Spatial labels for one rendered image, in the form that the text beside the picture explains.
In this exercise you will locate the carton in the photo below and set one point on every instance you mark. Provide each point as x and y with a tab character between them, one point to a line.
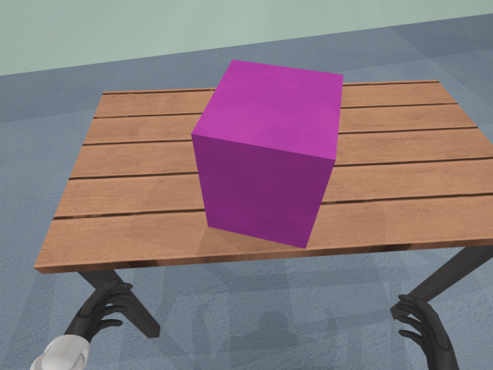
265	147

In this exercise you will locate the robot left hand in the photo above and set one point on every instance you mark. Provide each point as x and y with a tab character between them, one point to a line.
87	322

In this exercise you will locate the table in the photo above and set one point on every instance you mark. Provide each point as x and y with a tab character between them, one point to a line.
412	172

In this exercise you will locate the robot right hand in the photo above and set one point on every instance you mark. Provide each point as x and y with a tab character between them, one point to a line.
434	341

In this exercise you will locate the robot left forearm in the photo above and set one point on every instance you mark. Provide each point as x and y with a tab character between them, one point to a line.
66	352

